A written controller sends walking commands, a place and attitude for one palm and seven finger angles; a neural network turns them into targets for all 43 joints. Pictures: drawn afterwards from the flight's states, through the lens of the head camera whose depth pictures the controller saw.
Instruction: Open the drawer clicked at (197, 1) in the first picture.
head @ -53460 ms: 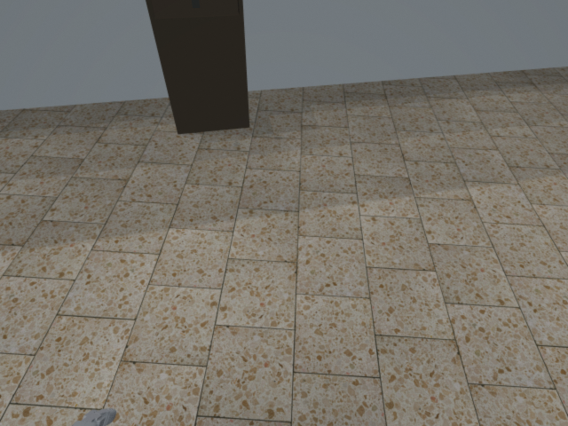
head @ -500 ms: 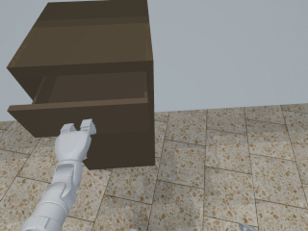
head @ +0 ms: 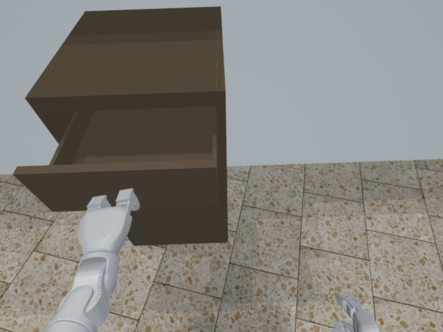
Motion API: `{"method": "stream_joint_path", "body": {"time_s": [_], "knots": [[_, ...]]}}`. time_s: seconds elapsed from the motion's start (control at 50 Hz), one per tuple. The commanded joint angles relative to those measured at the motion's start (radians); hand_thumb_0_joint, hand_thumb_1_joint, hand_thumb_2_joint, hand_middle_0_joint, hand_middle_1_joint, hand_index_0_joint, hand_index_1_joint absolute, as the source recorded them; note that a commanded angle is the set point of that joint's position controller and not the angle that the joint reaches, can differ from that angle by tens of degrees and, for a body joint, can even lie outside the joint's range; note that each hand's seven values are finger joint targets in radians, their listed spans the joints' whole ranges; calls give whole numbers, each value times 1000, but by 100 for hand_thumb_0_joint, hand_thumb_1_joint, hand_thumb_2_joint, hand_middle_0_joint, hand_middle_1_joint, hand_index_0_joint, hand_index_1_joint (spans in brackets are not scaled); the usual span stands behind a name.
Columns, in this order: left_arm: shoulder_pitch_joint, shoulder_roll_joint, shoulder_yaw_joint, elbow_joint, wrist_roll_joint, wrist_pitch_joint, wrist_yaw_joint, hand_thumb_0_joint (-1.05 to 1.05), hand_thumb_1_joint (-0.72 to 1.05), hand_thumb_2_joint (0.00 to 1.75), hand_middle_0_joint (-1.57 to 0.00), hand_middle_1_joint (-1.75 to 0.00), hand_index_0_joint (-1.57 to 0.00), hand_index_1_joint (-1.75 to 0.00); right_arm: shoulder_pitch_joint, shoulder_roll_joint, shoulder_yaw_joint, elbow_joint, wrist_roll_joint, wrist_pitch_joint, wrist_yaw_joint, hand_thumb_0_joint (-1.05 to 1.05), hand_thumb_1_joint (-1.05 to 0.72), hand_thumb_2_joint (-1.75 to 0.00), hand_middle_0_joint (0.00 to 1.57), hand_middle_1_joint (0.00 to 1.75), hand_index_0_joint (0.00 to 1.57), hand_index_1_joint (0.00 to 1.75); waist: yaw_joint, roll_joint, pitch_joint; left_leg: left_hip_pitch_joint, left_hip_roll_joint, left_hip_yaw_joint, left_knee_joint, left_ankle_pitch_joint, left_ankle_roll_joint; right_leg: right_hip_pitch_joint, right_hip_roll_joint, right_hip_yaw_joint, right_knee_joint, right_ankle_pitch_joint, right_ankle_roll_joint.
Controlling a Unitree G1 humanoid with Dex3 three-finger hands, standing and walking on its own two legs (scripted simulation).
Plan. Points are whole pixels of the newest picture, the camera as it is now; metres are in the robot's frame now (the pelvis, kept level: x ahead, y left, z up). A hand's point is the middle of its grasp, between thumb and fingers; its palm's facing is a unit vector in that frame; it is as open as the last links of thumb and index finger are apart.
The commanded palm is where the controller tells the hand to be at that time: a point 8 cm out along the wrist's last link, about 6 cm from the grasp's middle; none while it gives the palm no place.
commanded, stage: pull the drawer open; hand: left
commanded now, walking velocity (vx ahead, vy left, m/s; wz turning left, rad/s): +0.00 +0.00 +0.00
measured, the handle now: (122, 209) +0.35 +0.23 -0.01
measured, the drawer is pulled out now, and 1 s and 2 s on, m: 0.18 0.30 0.30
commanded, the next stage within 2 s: open the thumb to release the handle in 1.10 s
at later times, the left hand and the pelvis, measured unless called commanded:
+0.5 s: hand (111, 270) +0.23 +0.22 -0.03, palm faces -0.01 -0.10 -0.99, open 6.7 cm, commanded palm +0.20 +0.23 +0.03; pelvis +0.01 -0.01 +0.00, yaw +0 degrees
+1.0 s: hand (103, 307) +0.17 +0.22 -0.03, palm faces -0.01 -0.10 -0.99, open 6.7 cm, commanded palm +0.14 +0.22 +0.03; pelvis -0.01 -0.01 -0.01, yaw +0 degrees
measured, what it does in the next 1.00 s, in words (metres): stands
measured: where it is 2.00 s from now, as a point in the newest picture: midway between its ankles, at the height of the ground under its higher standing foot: outside the picture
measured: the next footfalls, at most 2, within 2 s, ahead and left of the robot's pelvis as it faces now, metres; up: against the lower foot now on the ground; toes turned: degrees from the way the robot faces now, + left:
none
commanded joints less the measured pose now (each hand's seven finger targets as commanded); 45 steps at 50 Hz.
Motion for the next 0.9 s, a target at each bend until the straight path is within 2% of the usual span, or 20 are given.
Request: {"method": "stream_joint_path", "body": {"time_s": [0.0, 0.04, 0.06, 0.16, 0.18, 0.2, 0.24, 0.3, 0.42, 0.46, 0.5, 0.58, 0.6, 0.64, 0.66, 0.74, 0.76, 0.84, 0.86, 0.88], "knots": [[-49, 146, 75, -258, 8, -7, 42, 0, 90, 90, -40, -135, -40, -135, -69, -126, -46, -147, -6, -42, 0, 0, -90, -90, 20, 30, 20, 30, 21, -25, -238, 213, -10, -4, -84, 350, 9, 124, 3, -14, -112, 407, -17], [-20, 181, 111, -295, 12, -9, 48, 0, 90, 90, -40, -135, -40, -135, -80, -126, -43, -150, -9, -42, 1, 0, -90, -90, 20, 30, 20, 30, 33, -15, -253, 213, -10, -4, -84, 361, 6, 134, 1, -8, -103, 419, -18], [1, 162, 96, -295, 12, -7, 50, 0, 90, 90, -40, -135, -40, -135, -80, -125, -45, -151, -9, -43, 2, 0, -90, -90, 20, 30, 20, 30, 23, -12, -228, 211, -11, -3, -81, 351, 7, 123, 2, -11, -106, 415, -18], [47, 156, 98, -341, 22, -5, 69, 0, 90, 90, -40, -135, -40, -135, -90, -123, -44, -153, -15, -45, 6, 0, -90, -90, 20, 30, 20, 30, 23, -21, -214, 210, -11, -6, -74, 333, 6, 100, 3, -14, -97, 387, -19], [29, 162, 103, -360, 28, -6, 73, 0, 90, 90, -40, -135, -40, -135, -103, -124, -42, -152, -19, -44, 6, 0, -90, -90, 20, 30, 20, 30, 24, -27, -236, 213, -10, -6, -70, 328, 5, 95, 2, -10, -94, 382, -17], [52, 142, 85, -364, 27, -4, 74, 0, 90, 90, -40, -135, -40, -135, -96, -122, -45, -155, -18, -47, 6, 0, -90, -90, 20, 30, 20, 30, 21, -27, -220, 211, -11, -8, -69, 324, 5, 91, 3, -13, -92, 379, -18], [67, 162, 105, -396, 26, -4, 79, 0, 90, 90, -40, -135, -40, -135, -111, -123, -40, -157, -21, -46, 7, 0, -90, -90, 20, 30, 20, 30, 30, -30, -249, 219, -12, -5, -65, 338, 4, 102, 0, -9, -86, 393, -16], [131, 150, 100, -403, 17, 2, 77, 0, 90, 90, -40, -135, -40, -135, -116, -119, -42, -161, -17, -49, 5, 0, -90, -90, 20, 30, 20, 30, 31, -35, -222, 210, -16, -3, -61, 327, 5, 109, 0, -2, -90, 411, -16], [284, 169, 134, -472, 2, -3, 81, 0, 90, 90, -40, -135, -40, -135, -144, -114, -31, -180, -18, -52, 11, 0, -90, -90, 20, 30, 20, 30, 53, -33, -231, 208, -19, -1, -57, 359, 3, 146, -4, 11, -83, 480, -17], [325, 158, 128, -478, -1, -6, 81, 0, 90, 90, -40, -135, -40, -135, -151, -109, -30, -183, -18, -53, 12, 0, -90, -90, 20, 30, 20, 30, 49, -50, -194, 190, -20, -1, -55, 326, 3, 131, -5, 11, -83, 463, -13], [370, 176, 155, -500, 2, -16, 87, 0, 90, 90, -40, -135, -40, -135, -159, -107, -28, -191, -20, -52, 14, 0, -90, -90, 20, 30, 20, 30, 60, -45, -192, 179, -22, 0, -55, 314, 1, 134, -5, 16, -79, 453, -15], [380, 172, 149, -551, 22, -26, 103, 0, 90, 90, -40, -135, -40, -135, -173, -106, -22, -199, -28, -48, 25, 0, -90, -90, 20, 30, 20, 30, 63, 5, -186, 193, -20, -7, -43, 309, -2, 78, 0, 4, -62, 385, -22], [385, 148, 122, -566, 26, -26, 106, 0, 90, 90, -40, -135, -40, -135, -172, -105, -25, -202, -29, -48, 28, 0, -90, -90, 20, 30, 20, 30, 53, 25, -172, 200, -17, -7, -38, 309, -1, 60, 0, -4, -60, 371, -23], [374, 160, 135, -599, 31, -29, 115, 0, 90, 90, -40, -135, -40, -135, -175, -106, -23, -205, -36, -44, 32, 0, -90, -90, 20, 30, 20, 30, 57, 18, -204, 215, -15, -10, -29, 311, -2, 45, 0, -1, -51, 352, -24], [422, 153, 136, -577, 30, -29, 118, 0, 90, 90, -40, -135, -40, -135, -167, -103, -28, -208, -32, -46, 31, 0, -90, -90, 20, 30, 20, 30, 56, -4, -182, 203, -15, -10, -24, 307, -1, 46, 4, -7, -50, 355, -23], [444, 156, 134, -627, 19, -36, 121, 0, 90, 90, -40, -135, -40, -135, -181, -104, -22, -217, -36, -44, 35, 0, -90, -90, 20, 30, 20, 30, 63, -24, -209, 197, -21, -10, -14, 295, -1, 46, -2, 12, -41, 365, -22], [481, 150, 133, -609, 19, -35, 120, 0, 90, 90, -40, -135, -40, -135, -177, -102, -25, -221, -31, -45, 33, 0, -90, -90, 20, 30, 20, 30, 61, -21, -168, 181, -19, -11, -17, 281, 0, 44, 1, 2, -43, 355, -22], [473, 170, 147, -642, 15, -36, 122, 0, 90, 90, -40, -135, -40, -135, -191, -103, -17, -228, -35, -40, 34, 0, -90, -90, 20, 30, 20, 30, 66, -37, -180, 177, -22, -13, -15, 238, 0, 19, -3, 15, -48, 287, -21], [490, 150, 129, -635, 14, -37, 121, 0, 90, 90, -40, -135, -40, -135, -185, -101, -21, -230, -32, -42, 32, 0, -90, -90, 20, 30, 20, 30, 57, -28, -149, 166, -20, -10, -15, 227, 3, 20, -3, 4, -52, 292, -20], [502, 162, 143, -641, 13, -38, 122, 0, 90, 90, -40, -135, -40, -135, -191, -100, -16, -232, -35, -42, 34, 0, -90, -90, 20, 30, 20, 30, 70, -31, -163, 166, -22, -12, -16, 222, 0, 16, -2, 10, -49, 273, -21]]}}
